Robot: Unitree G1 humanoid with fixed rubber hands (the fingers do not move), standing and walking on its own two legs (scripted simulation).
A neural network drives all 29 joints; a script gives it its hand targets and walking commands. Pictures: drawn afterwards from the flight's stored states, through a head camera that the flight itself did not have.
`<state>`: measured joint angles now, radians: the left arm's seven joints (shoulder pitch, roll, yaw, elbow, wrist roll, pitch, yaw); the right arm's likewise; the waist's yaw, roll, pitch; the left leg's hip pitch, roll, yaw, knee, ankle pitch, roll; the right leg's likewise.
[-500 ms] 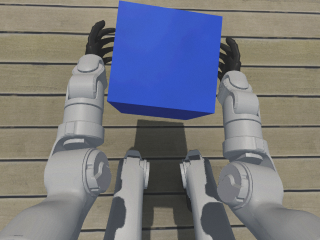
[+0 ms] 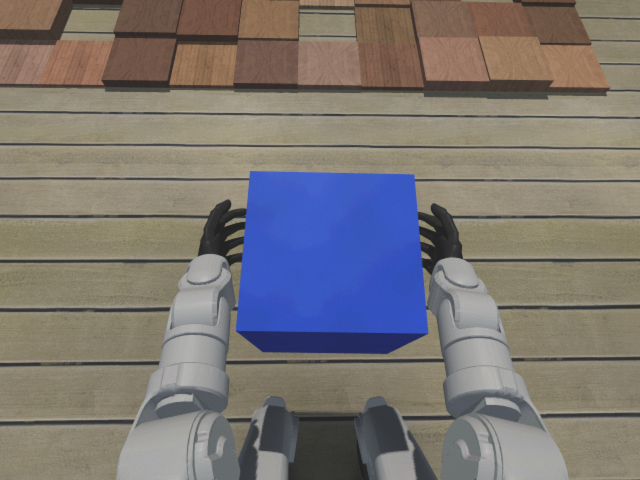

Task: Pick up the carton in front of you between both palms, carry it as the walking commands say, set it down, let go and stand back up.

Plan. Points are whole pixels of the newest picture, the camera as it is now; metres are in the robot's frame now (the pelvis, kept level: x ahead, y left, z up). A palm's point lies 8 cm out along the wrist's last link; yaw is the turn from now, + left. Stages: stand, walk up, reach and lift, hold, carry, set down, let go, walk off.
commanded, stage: reach and lift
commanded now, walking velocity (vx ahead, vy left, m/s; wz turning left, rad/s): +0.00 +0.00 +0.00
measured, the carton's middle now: (328, 275) +0.40 +0.00 -0.11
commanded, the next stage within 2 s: hold in 1.64 s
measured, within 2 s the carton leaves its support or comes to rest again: neither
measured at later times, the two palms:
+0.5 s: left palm (175, 253) +0.34 +0.15 +0.11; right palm (503, 247) +0.34 -0.15 +0.11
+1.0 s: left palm (158, 246) +0.33 +0.15 +0.15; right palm (529, 248) +0.33 -0.15 +0.15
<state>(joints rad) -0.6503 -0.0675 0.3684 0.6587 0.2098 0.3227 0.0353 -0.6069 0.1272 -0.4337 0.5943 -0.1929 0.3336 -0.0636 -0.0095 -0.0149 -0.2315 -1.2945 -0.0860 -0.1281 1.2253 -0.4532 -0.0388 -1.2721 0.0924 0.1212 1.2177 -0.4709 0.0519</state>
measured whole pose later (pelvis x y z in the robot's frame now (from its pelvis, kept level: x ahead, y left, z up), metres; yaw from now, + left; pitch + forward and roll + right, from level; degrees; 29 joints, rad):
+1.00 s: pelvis +0.03 +0.00 +0.12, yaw +0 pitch -3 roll +0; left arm -0.35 -0.17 0.33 0.41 0.30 0.62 0.01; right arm -0.34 0.17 -0.33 0.42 -0.31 0.60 0.01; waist 0.01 0.00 -0.02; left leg -0.20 -0.04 -0.14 0.49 -0.23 -0.02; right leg -0.19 0.04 0.16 0.49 -0.24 0.02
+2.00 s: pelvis +0.04 +0.00 +0.13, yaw +0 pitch -7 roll +0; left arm -0.28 -0.16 0.23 0.25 0.27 0.77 0.00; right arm -0.26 0.15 -0.23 0.24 -0.28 0.77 0.00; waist 0.00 0.00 -0.02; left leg -0.05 -0.03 -0.13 0.37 -0.20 -0.01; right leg -0.03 0.03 0.15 0.36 -0.21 0.02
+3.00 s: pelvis +0.04 +0.00 +0.13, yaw +0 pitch -7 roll +0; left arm -0.29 -0.16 0.23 0.25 0.28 0.77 0.01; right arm -0.27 0.15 -0.24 0.26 -0.29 0.77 0.01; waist 0.00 0.01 -0.01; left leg -0.05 -0.03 -0.12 0.38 -0.20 -0.01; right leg -0.03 0.03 0.14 0.37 -0.21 0.02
